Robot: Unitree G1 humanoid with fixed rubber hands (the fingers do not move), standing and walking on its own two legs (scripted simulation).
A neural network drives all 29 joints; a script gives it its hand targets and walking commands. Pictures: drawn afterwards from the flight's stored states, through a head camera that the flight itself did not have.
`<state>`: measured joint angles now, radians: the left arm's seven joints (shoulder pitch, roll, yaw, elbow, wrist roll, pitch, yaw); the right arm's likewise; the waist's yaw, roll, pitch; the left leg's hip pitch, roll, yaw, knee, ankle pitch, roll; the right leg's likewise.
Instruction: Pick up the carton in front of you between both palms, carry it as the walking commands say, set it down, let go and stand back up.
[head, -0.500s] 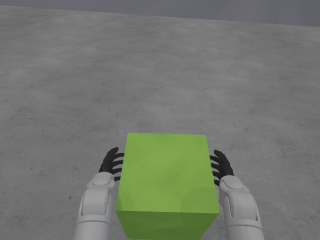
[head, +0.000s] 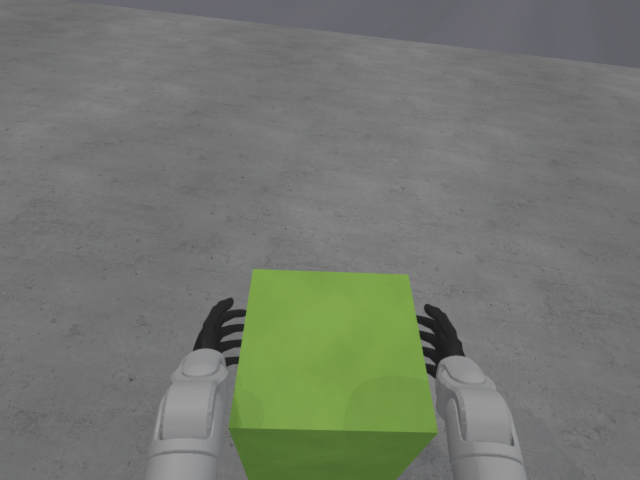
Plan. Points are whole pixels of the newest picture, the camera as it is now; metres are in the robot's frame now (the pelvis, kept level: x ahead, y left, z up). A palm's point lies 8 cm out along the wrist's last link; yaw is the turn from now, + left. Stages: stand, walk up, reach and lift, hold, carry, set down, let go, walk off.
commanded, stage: set down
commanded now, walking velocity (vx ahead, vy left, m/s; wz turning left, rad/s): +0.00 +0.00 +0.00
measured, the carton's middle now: (325, 382) +0.29 +0.00 -0.05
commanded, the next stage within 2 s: none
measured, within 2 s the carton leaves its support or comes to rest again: neither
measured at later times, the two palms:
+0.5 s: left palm (246, 346) +0.35 +0.12 -0.07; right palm (441, 375) +0.31 -0.17 -0.06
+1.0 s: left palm (254, 374) +0.40 +0.13 -0.25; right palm (407, 392) +0.37 -0.17 -0.24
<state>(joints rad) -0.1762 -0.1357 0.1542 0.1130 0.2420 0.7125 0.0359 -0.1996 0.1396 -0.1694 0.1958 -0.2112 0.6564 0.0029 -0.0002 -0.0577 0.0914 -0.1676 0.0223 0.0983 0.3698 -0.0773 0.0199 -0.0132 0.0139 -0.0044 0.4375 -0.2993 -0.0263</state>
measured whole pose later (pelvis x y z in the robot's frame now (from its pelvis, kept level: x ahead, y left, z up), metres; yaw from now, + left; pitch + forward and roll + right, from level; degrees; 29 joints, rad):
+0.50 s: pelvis -0.03 +0.03 -0.04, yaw -6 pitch +7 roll +0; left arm -0.63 -0.18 0.49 0.61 0.42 0.36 0.01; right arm -0.61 0.15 -0.56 0.64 -0.44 0.32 0.07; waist -0.01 -0.05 0.10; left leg -0.68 -0.05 0.00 0.75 -0.19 0.04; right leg -0.56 0.05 0.09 0.83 -0.40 0.01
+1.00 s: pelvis -0.04 +0.01 -0.17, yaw -7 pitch +38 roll -3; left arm -0.78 -0.03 0.41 0.65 0.25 0.23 0.03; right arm -0.78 0.10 -0.47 0.66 -0.19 0.20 -0.05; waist 0.00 -0.05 -0.18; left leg -1.67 -0.03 -0.05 1.33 -0.34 0.00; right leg -1.52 0.11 0.01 1.43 -0.57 -0.01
